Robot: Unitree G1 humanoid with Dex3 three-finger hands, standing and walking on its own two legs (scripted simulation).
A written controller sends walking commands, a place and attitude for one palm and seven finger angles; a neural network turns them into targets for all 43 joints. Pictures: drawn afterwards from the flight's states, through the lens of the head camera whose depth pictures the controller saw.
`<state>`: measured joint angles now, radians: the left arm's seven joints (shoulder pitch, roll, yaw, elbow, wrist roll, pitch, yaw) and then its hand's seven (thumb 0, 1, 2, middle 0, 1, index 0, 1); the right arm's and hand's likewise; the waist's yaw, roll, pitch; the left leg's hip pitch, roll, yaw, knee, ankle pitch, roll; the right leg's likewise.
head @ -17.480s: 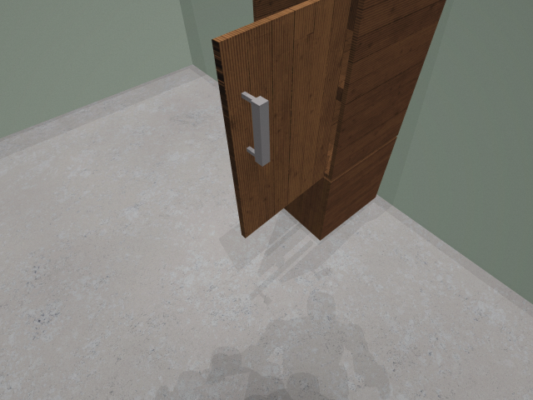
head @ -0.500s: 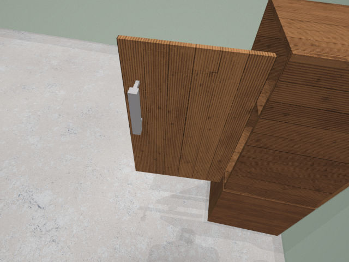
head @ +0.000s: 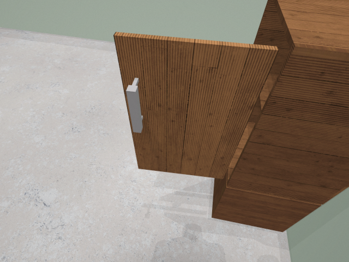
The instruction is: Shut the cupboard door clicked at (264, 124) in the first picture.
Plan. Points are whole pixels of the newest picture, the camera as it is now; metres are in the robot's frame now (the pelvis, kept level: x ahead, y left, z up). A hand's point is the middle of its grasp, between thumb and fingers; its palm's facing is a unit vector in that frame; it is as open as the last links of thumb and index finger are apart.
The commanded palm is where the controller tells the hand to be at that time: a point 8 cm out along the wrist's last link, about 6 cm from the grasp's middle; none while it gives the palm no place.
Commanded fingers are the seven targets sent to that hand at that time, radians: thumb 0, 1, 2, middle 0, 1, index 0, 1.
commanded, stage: come to a stop and stand still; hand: left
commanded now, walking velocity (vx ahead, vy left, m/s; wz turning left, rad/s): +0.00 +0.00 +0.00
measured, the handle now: (137, 106) +0.51 +0.14 +0.06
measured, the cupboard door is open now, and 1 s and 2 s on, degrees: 94 94 94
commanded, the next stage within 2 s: look again from close up in 1.08 s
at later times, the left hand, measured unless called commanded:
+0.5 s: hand out of the picture +0.04 +0.18 -0.17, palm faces -0.01 -0.98 -0.22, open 7.4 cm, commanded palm none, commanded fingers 0.00 0.90 0.90 -0.20 -0.30 -0.20 -0.30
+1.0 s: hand out of the picture -0.04 +0.19 -0.18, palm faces +0.00 -0.98 -0.19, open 7.4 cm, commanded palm none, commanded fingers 0.00 0.90 0.90 -0.20 -0.30 -0.20 -0.30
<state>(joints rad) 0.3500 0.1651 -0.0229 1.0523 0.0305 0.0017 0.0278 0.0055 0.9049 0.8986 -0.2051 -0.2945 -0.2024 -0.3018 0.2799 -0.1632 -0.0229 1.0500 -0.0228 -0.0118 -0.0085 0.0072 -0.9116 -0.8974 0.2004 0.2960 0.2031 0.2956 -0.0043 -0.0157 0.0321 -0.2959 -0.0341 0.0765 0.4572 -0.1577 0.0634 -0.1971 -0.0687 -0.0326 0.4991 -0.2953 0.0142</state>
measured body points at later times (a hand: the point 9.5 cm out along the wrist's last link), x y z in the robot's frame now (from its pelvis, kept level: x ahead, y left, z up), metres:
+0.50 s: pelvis -0.01 -0.01 +0.00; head -0.01 +0.00 +0.45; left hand +0.04 +0.23 -0.15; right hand +0.06 -0.26 -0.14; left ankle +0.06 +0.08 -0.74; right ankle -0.02 -0.15 -0.74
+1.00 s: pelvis -0.02 +0.01 +0.00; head -0.02 +0.03 +0.45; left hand -0.04 +0.24 -0.16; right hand +0.00 -0.22 -0.15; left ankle +0.06 +0.08 -0.74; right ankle -0.02 -0.15 -0.74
